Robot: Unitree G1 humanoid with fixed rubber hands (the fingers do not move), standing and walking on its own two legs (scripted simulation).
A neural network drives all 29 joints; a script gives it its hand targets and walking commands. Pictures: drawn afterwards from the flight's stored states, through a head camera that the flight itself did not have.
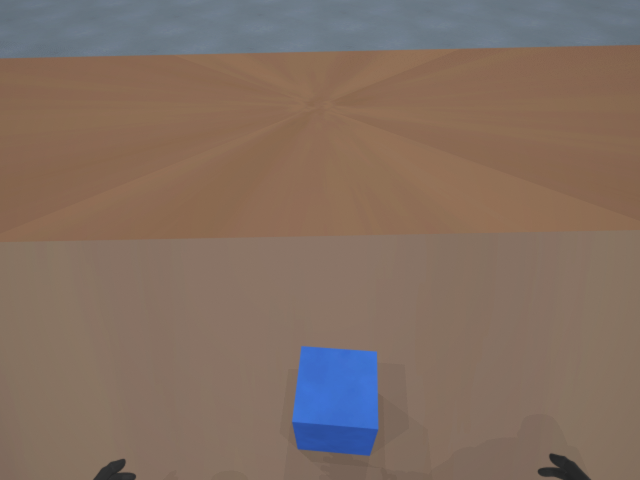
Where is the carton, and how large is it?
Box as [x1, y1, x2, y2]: [292, 346, 377, 455]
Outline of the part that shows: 301,346 292,419 297,447 300,449 369,455 377,431 376,352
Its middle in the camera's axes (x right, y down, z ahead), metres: +0.05 +0.47 +1.10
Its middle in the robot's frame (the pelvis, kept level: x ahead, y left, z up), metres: +0.44 -0.02 -0.65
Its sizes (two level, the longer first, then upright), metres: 0.210 0.200 0.250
